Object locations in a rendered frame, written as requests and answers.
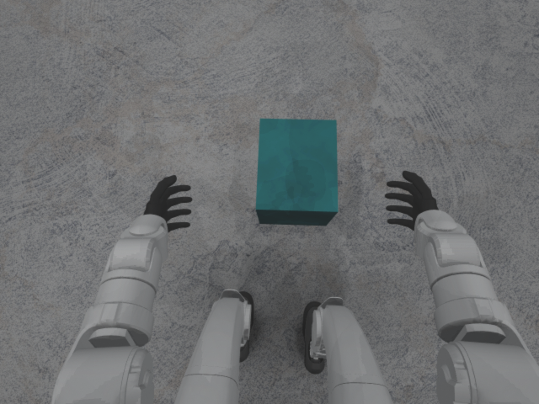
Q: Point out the left robot forearm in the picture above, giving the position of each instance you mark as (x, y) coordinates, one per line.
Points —
(122, 312)

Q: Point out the right robot hand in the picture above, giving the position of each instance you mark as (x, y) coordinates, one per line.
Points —
(421, 199)

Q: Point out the robot left thigh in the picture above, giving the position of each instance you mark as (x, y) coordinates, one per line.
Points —
(213, 371)

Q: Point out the right robot forearm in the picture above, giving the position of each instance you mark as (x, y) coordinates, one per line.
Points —
(467, 308)

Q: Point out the left robot hand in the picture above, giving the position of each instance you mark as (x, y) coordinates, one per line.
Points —
(159, 202)

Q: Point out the robot right upper arm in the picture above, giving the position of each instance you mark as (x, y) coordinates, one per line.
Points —
(486, 373)

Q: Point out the carton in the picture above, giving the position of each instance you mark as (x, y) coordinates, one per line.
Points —
(297, 182)

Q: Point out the left robot foot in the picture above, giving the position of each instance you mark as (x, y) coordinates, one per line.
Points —
(245, 349)

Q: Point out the robot left upper arm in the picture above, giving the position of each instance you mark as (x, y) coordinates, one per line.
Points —
(111, 375)

